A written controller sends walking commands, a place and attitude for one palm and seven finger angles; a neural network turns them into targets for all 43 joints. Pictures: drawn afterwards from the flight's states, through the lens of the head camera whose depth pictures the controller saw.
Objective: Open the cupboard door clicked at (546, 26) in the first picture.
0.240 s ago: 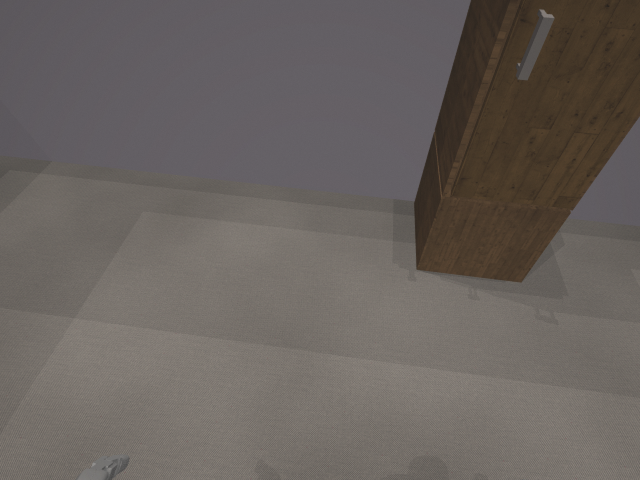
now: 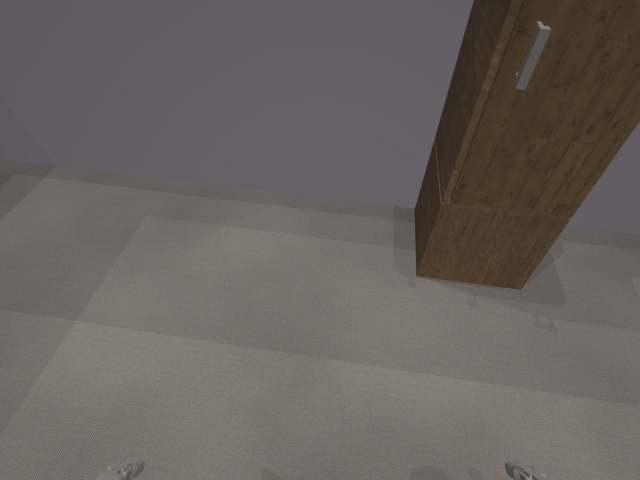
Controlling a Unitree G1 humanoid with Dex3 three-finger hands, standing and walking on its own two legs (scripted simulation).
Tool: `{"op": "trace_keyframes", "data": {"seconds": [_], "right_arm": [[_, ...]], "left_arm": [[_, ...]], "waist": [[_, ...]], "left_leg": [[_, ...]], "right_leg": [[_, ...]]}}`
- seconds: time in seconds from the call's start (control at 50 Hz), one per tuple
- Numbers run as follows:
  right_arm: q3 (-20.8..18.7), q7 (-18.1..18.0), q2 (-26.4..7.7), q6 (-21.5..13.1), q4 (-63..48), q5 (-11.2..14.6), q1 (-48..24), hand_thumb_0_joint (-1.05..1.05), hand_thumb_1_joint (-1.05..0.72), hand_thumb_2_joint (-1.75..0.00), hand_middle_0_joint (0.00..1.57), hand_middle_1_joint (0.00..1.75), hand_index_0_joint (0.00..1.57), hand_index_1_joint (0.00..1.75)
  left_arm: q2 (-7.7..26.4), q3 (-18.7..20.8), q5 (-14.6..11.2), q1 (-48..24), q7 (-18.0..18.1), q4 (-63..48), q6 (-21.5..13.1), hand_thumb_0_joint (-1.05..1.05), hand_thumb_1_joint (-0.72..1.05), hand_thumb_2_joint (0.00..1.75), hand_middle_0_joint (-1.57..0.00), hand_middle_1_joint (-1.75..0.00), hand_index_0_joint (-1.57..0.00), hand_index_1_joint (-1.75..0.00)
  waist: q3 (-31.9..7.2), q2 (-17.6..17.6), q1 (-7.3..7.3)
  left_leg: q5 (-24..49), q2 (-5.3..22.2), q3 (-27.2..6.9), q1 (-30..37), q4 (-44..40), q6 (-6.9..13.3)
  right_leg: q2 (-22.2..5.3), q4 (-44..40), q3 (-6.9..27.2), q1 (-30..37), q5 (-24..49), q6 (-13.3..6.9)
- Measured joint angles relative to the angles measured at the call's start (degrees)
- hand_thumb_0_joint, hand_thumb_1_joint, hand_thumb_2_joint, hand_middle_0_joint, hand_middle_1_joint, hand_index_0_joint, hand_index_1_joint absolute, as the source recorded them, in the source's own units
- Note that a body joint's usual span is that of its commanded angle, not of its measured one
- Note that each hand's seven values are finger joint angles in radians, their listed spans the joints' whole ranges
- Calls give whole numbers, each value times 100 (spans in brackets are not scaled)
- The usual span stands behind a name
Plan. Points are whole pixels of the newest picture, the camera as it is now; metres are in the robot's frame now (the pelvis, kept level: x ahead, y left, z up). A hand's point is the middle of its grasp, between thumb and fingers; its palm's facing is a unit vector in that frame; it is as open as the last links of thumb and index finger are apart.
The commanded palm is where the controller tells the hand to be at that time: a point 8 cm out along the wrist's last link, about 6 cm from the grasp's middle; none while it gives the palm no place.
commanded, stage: stand and wait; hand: left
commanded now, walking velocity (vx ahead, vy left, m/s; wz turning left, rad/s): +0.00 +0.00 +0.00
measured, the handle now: (529, 55) +0.97 -0.42 +0.13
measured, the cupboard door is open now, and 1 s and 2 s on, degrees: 0 0 0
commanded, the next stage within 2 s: look at it before walking up in 0.58 s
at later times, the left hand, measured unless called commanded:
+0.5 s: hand out of the picture +0.06 +0.24 -0.15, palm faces -0.03 -0.94 -0.35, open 7.4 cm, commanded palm none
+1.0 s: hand out of the picture +0.06 +0.23 -0.15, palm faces -0.04 -0.94 -0.34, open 7.4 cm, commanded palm none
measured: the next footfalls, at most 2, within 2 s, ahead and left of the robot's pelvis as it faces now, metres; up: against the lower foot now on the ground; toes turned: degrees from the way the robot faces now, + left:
none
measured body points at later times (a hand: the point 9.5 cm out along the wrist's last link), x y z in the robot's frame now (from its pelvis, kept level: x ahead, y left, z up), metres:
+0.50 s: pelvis -0.02 -0.01 +0.01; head -0.01 -0.02 +0.46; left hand +0.06 +0.29 -0.12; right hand +0.06 -0.31 -0.13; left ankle -0.02 +0.11 -0.74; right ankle -0.02 -0.14 -0.74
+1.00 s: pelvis -0.02 -0.02 +0.01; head -0.02 -0.02 +0.46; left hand +0.06 +0.27 -0.12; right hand +0.05 -0.32 -0.13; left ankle -0.02 +0.11 -0.74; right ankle -0.02 -0.14 -0.74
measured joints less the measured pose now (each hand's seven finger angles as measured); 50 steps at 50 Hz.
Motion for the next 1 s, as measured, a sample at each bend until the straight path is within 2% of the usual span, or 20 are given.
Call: {"op": "trace_keyframes", "data": {"seconds": [0.38, 1.0], "right_arm": [[-31, -13, -132, 38, 514, 35, 233, 0, -91, -90, 20, 29, 20, 30], [-11, 11, -118, 14, 715, 38, 262, 0, -91, -90, 20, 29, 20, 30]], "left_arm": [[80, 54, -8, 157, -8, 435, 4, 0, 90, 89, -20, -30, -20, -30], [23, 43, 4, 78, -26, 557, -55, 0, 90, 89, -20, -30, -20, -30]], "waist": [[131, 50, -17], [106, 69, -46]], "left_leg": [[275, 82, -29, 138, -342, -89], [504, 191, -27, 149, -583, -189]], "right_leg": [[79, -305, -31, 120, 256, -80], [187, -524, -30, 106, 487, -170]]}}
